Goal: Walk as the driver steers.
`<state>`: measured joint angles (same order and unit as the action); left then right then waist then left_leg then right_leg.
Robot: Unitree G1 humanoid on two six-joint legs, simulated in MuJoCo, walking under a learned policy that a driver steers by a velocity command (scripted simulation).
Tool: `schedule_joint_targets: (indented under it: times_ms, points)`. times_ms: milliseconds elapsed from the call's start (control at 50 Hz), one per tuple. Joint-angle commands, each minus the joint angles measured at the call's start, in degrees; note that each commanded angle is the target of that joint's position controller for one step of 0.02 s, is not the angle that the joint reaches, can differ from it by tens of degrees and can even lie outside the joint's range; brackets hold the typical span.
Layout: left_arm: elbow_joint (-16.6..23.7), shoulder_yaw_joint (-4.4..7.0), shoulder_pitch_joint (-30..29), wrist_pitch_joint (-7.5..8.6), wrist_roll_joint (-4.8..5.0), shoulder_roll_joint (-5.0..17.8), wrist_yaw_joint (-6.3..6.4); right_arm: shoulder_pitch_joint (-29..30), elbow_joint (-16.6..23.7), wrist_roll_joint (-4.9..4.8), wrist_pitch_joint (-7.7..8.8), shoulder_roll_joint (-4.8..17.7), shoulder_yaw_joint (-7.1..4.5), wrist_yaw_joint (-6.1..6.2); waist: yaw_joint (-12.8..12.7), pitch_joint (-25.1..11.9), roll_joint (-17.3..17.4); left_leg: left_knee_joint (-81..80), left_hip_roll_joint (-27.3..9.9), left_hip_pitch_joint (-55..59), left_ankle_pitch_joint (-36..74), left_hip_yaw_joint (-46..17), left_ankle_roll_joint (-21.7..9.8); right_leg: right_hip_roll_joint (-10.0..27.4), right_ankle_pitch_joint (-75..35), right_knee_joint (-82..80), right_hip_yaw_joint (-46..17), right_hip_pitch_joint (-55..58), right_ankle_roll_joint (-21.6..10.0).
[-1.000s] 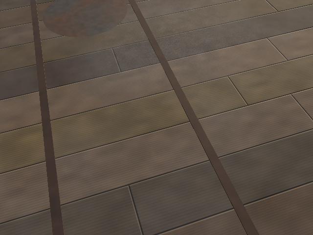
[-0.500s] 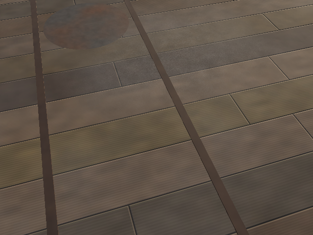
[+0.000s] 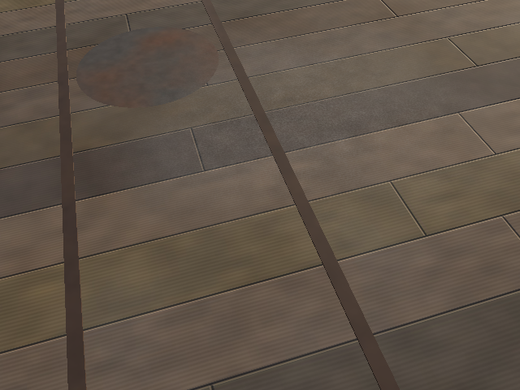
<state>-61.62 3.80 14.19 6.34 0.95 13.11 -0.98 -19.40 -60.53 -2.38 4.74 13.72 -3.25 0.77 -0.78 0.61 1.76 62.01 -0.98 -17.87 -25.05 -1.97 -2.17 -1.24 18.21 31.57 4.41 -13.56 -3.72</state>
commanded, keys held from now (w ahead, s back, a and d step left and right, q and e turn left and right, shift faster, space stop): w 0.66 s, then w+q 0.34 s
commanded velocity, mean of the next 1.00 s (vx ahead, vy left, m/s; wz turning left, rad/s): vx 0.47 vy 0.00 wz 0.10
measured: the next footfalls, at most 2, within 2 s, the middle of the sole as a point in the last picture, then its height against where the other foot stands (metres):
left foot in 0.42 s outside the picture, level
right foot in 0.94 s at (324, 323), level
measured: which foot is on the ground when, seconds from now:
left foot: up 0.00-0.40, down 0.42-0.94, up 0.96-1.00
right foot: down 0.00-0.44, up 0.46-0.92, down 0.94-1.00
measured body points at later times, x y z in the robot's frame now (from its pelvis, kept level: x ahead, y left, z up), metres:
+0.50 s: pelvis +0.26 +0.05 -0.01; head +0.30 +0.05 +0.44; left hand +0.21 +0.30 -0.16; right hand +0.44 -0.20 -0.12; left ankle +0.37 +0.14 -0.73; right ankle +0.06 -0.09 -0.64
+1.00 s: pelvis +0.55 +0.00 -0.01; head +0.58 -0.01 +0.44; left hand +0.73 +0.26 -0.10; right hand +0.55 -0.27 -0.15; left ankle +0.38 +0.13 -0.69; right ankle +0.66 -0.11 -0.73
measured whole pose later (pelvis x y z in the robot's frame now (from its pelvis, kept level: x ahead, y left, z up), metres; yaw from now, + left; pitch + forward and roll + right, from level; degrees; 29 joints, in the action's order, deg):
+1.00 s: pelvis +0.55 +0.00 -0.01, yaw +7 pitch +3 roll +1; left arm -49.2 3.2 0.4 7.5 0.1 13.7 -0.9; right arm -22.6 -56.5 -1.4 3.8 14.6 -3.6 0.9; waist 3.9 0.9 0.7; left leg 47.6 0.9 -11.1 -29.4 -5.1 -1.7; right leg 0.9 8.5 30.7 -0.2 -26.7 -1.6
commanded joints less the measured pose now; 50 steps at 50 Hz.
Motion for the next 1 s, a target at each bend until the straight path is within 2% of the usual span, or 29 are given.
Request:
schedule_joint_targets:
  times_ms: [20,60,100,160,240,300,340,360,380,400,420,440,460,480,500,520,540,580,600,660,700,760,840,900,920,940,960,980,1000]
  points:
    - [1.14,-0.34,4.26,0.88,-0.58,4.93,-0.57,6.78,6.1,0.07,2.44,4.96,-1.32,-0.21,-1.33,3.51,-4.55,7.24,-5.62,-27.47,9.3,-2.35,-2.9,17.68,-5.12,-21.17,-24.93,16.45,-8.54]
    - [0.77,-1.02,5.77,0.29,-0.95,3.72,-0.33,6.33,5.89,0.54,1.6,4.5,-1.83,-0.6,-0.4,2.84,-5.86,2.41,-6.66,-23.28,12.99,-0.52,-2.23,14.23,-14.37,-22.08,-17.14,14.15,-6.68]
    - [0.17,-1.04,8.35,-0.06,-0.99,5.02,0.42,8.7,6.81,0.91,0.73,3.09,-1.72,-0.81,-0.45,3.38,-5.15,-1.65,-6.64,-24.31,15.29,1.12,-0.53,13.66,-20.48,-23.12,-13.97,13.7,-7.13]
    - [0.61,-0.86,9.16,-0.51,-1.23,6.81,1.49,16.61,10.13,1.23,0.35,1.9,-1.1,-0.88,-1.46,5.29,-4.36,-12.8,-6.16,-25.83,21.19,2.04,1.24,13.3,-22.71,-25.0,-11.28,11.95,-7.36]
    - [0.58,-0.61,12.03,-0.68,-0.82,7.13,1.93,24.81,12.78,0.85,0.59,1.69,-0.26,-1.81,-3.46,7.23,-5.35,-25.28,-3.58,-21.26,28.64,4.53,1.01,12.29,-20.84,-27.08,-7.69,10.6,-6.67]
    - [-0.3,-0.29,14.33,-1.12,-0.26,6.88,1.96,28.75,14.7,0.55,1.02,2.09,0.08,-2.82,-3.63,8.58,-5.36,-29.74,-3.02,-21.92,28.31,4.11,-0.66,14.52,-23.42,-25.59,-6.94,15.78,-6.56]
    - [-0.12,0.22,13.65,-1.53,-0.2,7.74,2.04,28.78,15.46,0.47,1.42,3.24,-0.15,-3.5,-2.12,7.31,-5.86,-31.81,-2.15,-20.0,25.56,4.25,-2.31,15.89,-30.64,-22.22,-6.19,19.78,-5.8]
    - [0.24,0.53,12.73,-1.71,-0.31,8.61,2.08,26.8,15.29,0.52,1.55,4.46,-0.66,-3.61,-0.46,5.16,-6.95,-32.05,-0.79,-15.91,23.83,5.01,-3.21,16.25,-39.71,-19.12,-5.83,21.02,-5.2]
    - [0.56,0.86,12.01,-2.02,-0.47,9.48,2.12,22.93,14.49,0.59,1.54,6.15,-1.48,-3.48,1.91,1.65,-8.42,-31.39,1.21,-9.92,21.87,6.31,-4.19,16.12,-50.62,-14.08,-5.31,22.07,-4.6]
    - [0.9,0.85,10.8,-2.51,-0.7,9.47,2.09,14.22,12.06,0.55,1.41,8.33,-2.75,-3.16,6.55,-3.52,-9.06,-31.65,3.19,1.14,21.55,7.55,-5.72,14.4,-57.94,-4.0,-3.71,20.33,-3.41]
    - [1.89,0.34,9.72,-2.63,-1.03,8.59,1.96,3.5,9.12,0.76,1.1,10.96,-3.96,-2.59,11.14,-9.91,-8.45,-30.0,-0.54,18.28,21.67,3.18,-8.06,12.09,-51.2,9.99,-2.82,10.04,-1.64]
    - [2.86,-1.35,15.68,-1.9,-1.08,2.06,1.3,-5.29,7.3,2.52,0.79,16.03,-5.12,-2.14,8.92,-20.09,4.21,-32.38,-16.19,40.82,10.41,-22.64,-16.36,3.04,-23.32,33.66,-1.72,-12.38,1.83]
    - [2.41,-2.13,15.83,0.09,-0.4,0.4,0.7,-5.91,6.77,2.38,0.68,14.2,-4.02,-2.27,8.29,-25.53,11.06,-43.61,-22.41,44.39,8.36,-43.2,-20.06,-2.9,13.78,45.68,-10.35,-21.04,2.07]
    - [4.38,-0.69,10.13,1.28,1.69,5.24,0.4,-0.99,6.81,1.67,0.95,10.77,-3.04,-2.42,7.56,-16.97,9.25,-46.46,-20.01,37.97,1.74,-38.27,-17.25,0.82,11.86,50.47,-12.18,-28.23,0.97]
    - [6.07,-0.39,4.76,1.78,2.36,7.22,0.7,5.08,8.35,1.54,1.33,7.66,-2.14,-2.41,6.13,-9.16,4.62,-47.8,-17.75,27.53,3.45,-28.88,-14.57,4.29,6.7,48.8,-10.16,-28.95,0.01]
    - [6.45,-0.02,2.59,1.64,1.72,7.04,1.28,9.81,8.98,2.2,1.79,5.79,-1.48,-2.69,3.66,-4.87,-0.03,-49.62,-15.67,17.25,8.69,-22.0,-12.96,7.06,1.72,44.63,-9.07,-25.97,-0.13]
    - [6.06,0.5,3.49,0.77,0.78,6.6,1.81,12.0,9.13,2.75,2.26,3.98,-0.87,-2.98,1.23,-3.0,0.34,-51.0,-13.34,10.33,13.58,-16.89,-11.57,9.06,-0.79,41.02,-9.27,-21.41,-0.19]
    - [5.63,0.4,6.46,-0.8,0.32,3.73,2.13,11.29,8.01,2.85,2.3,3.65,-0.63,-3.18,-1.02,-1.93,1.99,-53.68,-11.57,4.09,15.38,-12.12,-11.56,10.31,-1.84,36.84,-9.08,-17.11,0.0]
    - [6.04,0.38,5.88,-1.28,0.2,3.26,2.24,10.01,7.41,2.72,2.32,4.52,-0.74,-2.91,-1.24,-0.8,2.09,-54.89,-11.3,2.32,16.47,-10.44,-12.05,10.65,-2.52,34.76,-8.5,-17.58,0.47]
    - [9.04,0.79,-1.48,-1.63,-0.6,4.69,2.41,6.23,6.42,2.8,2.29,7.68,-1.34,-1.43,-0.11,1.75,1.03,-57.08,-11.48,3.33,18.53,-8.28,-12.62,11.44,-11.13,25.24,-8.07,-24.24,2.42]
    - [10.8,0.82,-6.42,-1.26,-1.0,4.72,2.17,3.64,6.06,2.34,1.93,7.81,-1.31,-0.8,1.16,2.39,0.48,-56.97,-10.28,4.63,20.18,-7.09,-11.6,10.57,-17.87,17.01,-7.54,-25.31,3.23]
    - [12.57,0.36,-13.16,-0.67,-0.59,3.87,1.54,0.25,5.62,1.67,1.45,8.63,-1.51,-0.28,3.24,3.0,0.81,-55.87,-8.56,5.64,21.09,-5.09,-9.97,7.41,-24.1,5.66,-5.81,-22.01,4.2]
    - [14.82,-0.14,-19.45,0.14,0.14,4.36,0.26,-3.89,4.66,0.99,0.56,8.81,-1.81,0.07,5.02,3.57,1.51,-51.43,-10.31,10.92,19.72,-7.47,-9.62,5.3,-22.12,-1.73,-6.19,-20.06,4.62]
    - [14.98,0.68,-16.69,1.09,0.43,7.36,-0.19,-3.2,5.05,0.92,-0.31,9.87,-2.51,0.49,2.14,1.92,3.71,-46.12,-12.2,13.73,21.59,-10.74,-8.13,4.25,-16.21,-5.18,-6.62,-13.56,3.45]
    - [13.82,1.46,-11.94,1.34,0.37,8.81,-0.02,-2.29,5.55,0.97,-0.55,9.53,-2.43,0.51,-0.61,-0.41,4.05,-41.44,-10.82,13.24,26.66,-10.25,-7.05,3.44,-14.21,-6.46,-5.75,-6.95,2.42]
    - [11.58,2.82,-2.84,1.68,-0.15,11.82,0.4,-1.53,6.53,1.33,-0.56,7.46,-1.74,0.36,-4.51,-6.82,2.71,-30.3,-7.13,9.14,29.5,-7.87,-5.25,5.51,-14.19,-5.21,-7.25,6.33,0.18]
    - [10.46,3.93,7.51,1.57,-0.85,16.64,0.91,-1.41,8.91,2.7,-0.52,3.91,-0.58,0.26,-7.55,-17.2,-5.86,-11.12,-1.82,-1.58,15.38,-3.1,-2.75,17.37,-12.99,-3.76,-19.16,23.36,-3.04]
    - [9.36,4.36,9.07,0.91,-1.36,19.15,0.46,-8.51,10.35,0.71,0.62,-0.86,0.51,0.04,-3.13,-22.79,-24.44,5.49,4.68,-21.62,-9.43,-1.44,-0.47,27.82,-1.51,-12.06,-44.98,37.34,-11.01]
    - [10.48,2.82,7.75,0.93,-1.25,13.13,0.42,-5.49,9.6,-0.13,1.15,5.84,-0.9,0.12,-4.87,-18.57,-16.29,12.17,1.24,-26.39,-8.52,-6.6,-0.46,25.23,1.72,-14.12,-44.62,33.52,-10.06]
